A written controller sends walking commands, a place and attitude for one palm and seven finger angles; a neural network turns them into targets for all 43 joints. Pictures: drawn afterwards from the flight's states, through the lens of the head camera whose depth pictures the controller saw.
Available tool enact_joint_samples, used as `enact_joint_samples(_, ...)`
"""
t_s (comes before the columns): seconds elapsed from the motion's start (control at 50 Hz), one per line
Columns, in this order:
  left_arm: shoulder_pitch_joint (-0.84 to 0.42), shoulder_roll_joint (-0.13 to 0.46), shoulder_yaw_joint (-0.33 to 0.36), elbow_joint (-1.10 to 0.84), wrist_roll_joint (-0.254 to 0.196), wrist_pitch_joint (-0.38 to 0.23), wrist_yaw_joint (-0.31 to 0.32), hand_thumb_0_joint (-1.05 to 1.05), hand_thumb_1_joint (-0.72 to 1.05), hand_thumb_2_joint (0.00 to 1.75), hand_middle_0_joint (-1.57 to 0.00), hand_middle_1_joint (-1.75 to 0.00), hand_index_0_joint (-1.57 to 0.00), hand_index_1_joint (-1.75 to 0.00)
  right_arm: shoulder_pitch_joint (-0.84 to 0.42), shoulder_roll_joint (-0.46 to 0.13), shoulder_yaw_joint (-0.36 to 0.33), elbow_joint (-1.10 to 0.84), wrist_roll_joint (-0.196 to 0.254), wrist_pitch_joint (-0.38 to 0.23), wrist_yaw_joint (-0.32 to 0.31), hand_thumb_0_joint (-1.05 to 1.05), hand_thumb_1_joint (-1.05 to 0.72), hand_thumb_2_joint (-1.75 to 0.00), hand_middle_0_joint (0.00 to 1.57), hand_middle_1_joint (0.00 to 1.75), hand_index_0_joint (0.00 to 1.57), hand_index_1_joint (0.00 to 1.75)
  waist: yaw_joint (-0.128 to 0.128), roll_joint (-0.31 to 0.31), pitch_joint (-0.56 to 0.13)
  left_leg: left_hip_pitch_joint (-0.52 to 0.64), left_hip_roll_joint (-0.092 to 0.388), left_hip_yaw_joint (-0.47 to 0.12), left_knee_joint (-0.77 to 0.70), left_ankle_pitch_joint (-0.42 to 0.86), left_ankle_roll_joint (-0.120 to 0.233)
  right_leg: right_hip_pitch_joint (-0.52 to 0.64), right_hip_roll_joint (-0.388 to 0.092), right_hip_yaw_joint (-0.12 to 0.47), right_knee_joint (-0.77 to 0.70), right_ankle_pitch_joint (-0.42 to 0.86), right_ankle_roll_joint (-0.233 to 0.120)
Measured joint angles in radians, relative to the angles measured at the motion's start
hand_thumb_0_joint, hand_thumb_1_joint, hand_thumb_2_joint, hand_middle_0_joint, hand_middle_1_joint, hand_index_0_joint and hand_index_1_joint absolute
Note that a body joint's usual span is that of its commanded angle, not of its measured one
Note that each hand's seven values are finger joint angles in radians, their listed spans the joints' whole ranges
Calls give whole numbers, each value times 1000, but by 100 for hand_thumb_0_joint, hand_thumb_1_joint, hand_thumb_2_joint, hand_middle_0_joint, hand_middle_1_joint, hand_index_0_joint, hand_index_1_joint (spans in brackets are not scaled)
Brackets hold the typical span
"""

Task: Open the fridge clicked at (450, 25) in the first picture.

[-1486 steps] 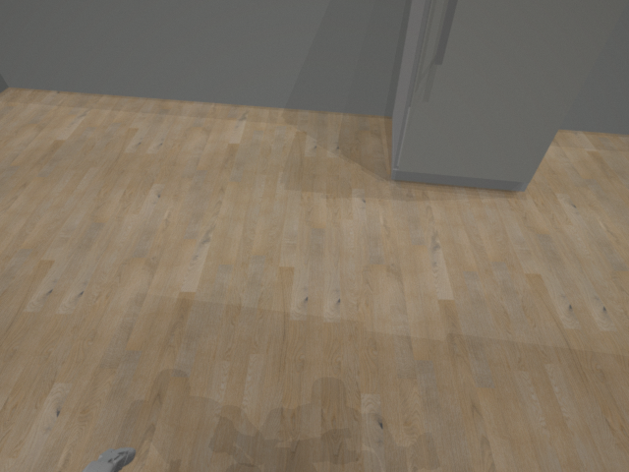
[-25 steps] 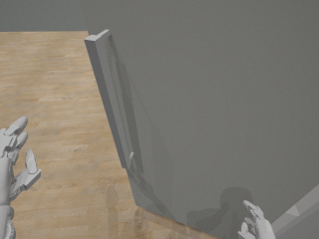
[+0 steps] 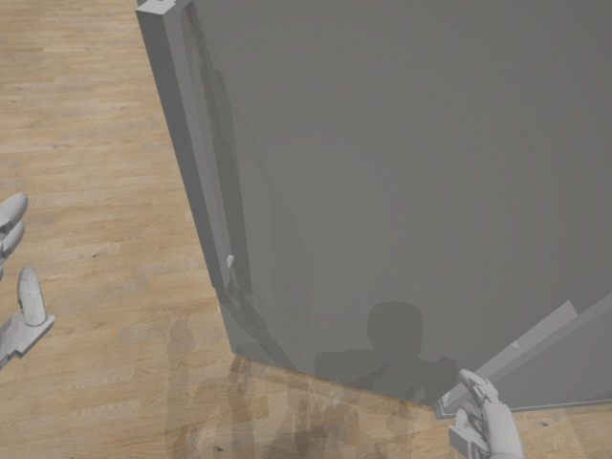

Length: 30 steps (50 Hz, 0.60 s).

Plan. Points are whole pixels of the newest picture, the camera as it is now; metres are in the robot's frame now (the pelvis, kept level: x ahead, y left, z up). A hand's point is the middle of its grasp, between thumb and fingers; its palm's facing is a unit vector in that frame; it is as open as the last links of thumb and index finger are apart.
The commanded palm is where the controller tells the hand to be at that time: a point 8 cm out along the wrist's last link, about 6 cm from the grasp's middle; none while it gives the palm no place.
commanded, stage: step back with the hand held close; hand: left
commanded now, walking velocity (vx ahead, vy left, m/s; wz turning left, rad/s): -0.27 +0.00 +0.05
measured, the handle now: (207, 184) +0.44 +0.17 +0.10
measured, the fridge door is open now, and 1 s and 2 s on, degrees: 71 71 71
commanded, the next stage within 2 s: stop stepping back and stand still in 0.94 s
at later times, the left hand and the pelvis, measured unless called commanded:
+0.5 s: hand out of the picture +0.12 +0.28 +0.16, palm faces +0.45 -0.78 -0.43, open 7.4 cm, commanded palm +0.04 +0.32 +0.18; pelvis -0.08 +0.01 -0.01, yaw +3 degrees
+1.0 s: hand out of the picture +0.04 +0.27 +0.17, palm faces +0.34 -0.80 -0.50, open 7.4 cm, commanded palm -0.04 +0.32 +0.18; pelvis -0.18 +0.02 -0.01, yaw +0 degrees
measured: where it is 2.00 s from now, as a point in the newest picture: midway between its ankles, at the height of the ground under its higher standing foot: outside the picture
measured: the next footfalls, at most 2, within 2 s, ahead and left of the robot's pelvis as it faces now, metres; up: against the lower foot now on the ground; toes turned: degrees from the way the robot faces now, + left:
right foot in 0.62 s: -0.13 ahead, -0.12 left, +0.00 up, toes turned +0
left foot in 1.22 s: -0.16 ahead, +0.13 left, +0.00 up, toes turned +2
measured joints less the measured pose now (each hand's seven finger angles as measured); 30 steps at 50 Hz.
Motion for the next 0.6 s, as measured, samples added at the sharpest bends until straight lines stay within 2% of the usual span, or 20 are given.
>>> enact_joint_samples(0.12,10,36,49,-57,1,-31,11,2,89,89,-21,-30,-22,-30,30,15,6,-10,-3,-29,6,1,-90,-90,20,30,20,30,5,-14,5,-39,-14,-8,43,5,16,-35,-6,17,67,-11,-10)
enact_joint_samples(0.18,-2,19,54,-46,4,-49,14,1,89,89,-21,-30,-22,-30,43,17,15,-2,-2,-48,11,1,-90,-90,20,30,20,30,14,4,-8,-67,-15,-23,69,7,19,-25,5,20,89,-51,-12)
enact_joint_samples(0.26,-28,-24,50,-5,8,-60,18,1,89,90,-21,-30,-21,-30,30,13,21,15,1,-59,14,1,-90,-90,21,30,20,30,27,44,-5,-105,0,-37,100,15,16,-35,21,11,77,-31,4)
enact_joint_samples(0.38,-47,-59,3,5,11,-61,20,1,89,90,-21,-30,-21,-30,22,11,22,34,-6,-57,15,1,-90,-90,21,30,21,30,30,27,-10,-146,-11,-44,120,-36,4,-72,18,18,74,5,0)
enact_joint_samples(0.46,-61,-31,5,-22,19,-71,20,1,89,90,-21,-30,-21,-30,23,4,17,23,-6,-66,6,1,-90,-90,21,30,21,30,11,14,7,-155,-9,-49,99,87,28,-93,29,25,107,-7,0)
enact_joint_samples(0.54,-79,13,50,-13,35,-97,7,2,89,89,-21,-30,-22,-30,44,10,1,17,-5,-84,4,1,-90,-90,21,30,20,30,-12,34,-2,-183,-5,-89,96,92,35,-67,81,29,268,-107,-10)
enact_joint_samples(0.6,-41,29,97,-25,21,-118,5,1,89,89,-21,-30,-22,-30,56,15,-2,18,-5,-95,15,1,-90,-90,21,30,20,30,4,39,-38,-219,6,-85,67,126,26,25,96,6,192,-161,-23)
